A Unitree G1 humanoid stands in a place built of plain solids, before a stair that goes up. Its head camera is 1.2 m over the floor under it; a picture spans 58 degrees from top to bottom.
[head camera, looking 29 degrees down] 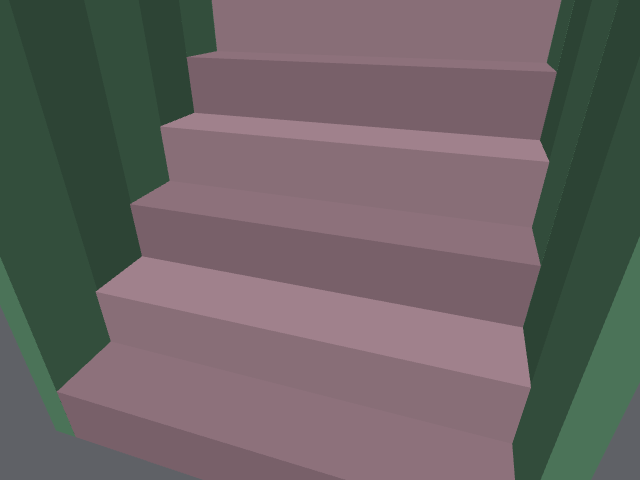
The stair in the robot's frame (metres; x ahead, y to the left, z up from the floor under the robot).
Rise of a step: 0.20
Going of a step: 0.22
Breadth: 1.25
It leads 18 degrees to the right of straight ahead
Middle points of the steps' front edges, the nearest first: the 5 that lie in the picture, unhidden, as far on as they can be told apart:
0.70 0.17 0.20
0.91 0.10 0.41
1.12 0.03 0.61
1.33 -0.03 0.81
1.55 -0.10 1.02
